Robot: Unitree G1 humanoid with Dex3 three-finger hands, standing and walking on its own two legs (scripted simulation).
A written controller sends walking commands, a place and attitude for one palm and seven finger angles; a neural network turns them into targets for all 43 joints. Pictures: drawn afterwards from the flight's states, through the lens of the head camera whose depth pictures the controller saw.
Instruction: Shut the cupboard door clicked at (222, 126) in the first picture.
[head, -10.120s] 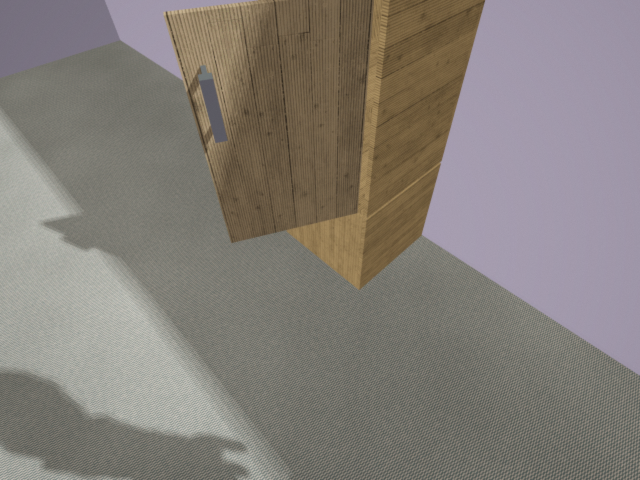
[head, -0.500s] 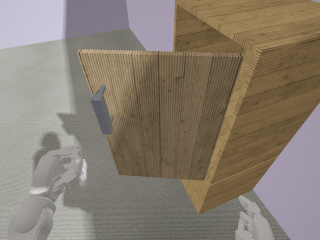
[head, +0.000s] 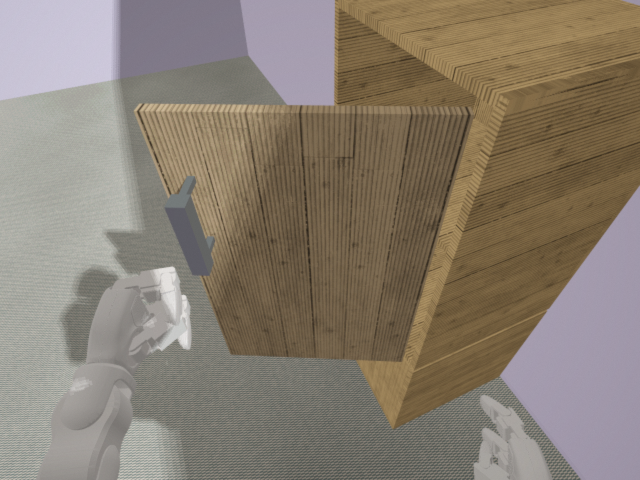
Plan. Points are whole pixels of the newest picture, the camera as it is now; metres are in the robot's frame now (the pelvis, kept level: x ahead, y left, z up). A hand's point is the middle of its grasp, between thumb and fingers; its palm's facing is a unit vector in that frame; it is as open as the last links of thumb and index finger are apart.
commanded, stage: bring the fist close to the handle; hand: left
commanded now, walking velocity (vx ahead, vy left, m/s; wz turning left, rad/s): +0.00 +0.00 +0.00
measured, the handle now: (196, 226) +0.41 +0.20 +0.11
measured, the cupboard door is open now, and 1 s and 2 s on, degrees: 63 63 48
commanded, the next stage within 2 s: push the door shut along its arc in 0.84 s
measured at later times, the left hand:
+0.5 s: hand (213, 284) +0.31 +0.15 +0.11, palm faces +0.02 -1.00 -0.04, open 3.1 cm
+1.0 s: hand (206, 281) +0.32 +0.17 +0.10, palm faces +0.04 -1.00 -0.04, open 3.1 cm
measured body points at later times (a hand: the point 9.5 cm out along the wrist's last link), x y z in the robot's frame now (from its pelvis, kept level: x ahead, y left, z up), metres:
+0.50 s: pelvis +0.00 +0.01 +0.00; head +0.00 -0.01 +0.45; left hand +0.31 +0.21 +0.11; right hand +0.16 -0.23 -0.08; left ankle -0.01 +0.11 -0.72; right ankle -0.01 -0.09 -0.72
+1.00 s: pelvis +0.00 +0.01 +0.00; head +0.00 -0.01 +0.45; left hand +0.31 +0.22 +0.11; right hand +0.16 -0.23 -0.08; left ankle -0.01 +0.11 -0.72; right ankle -0.01 -0.09 -0.72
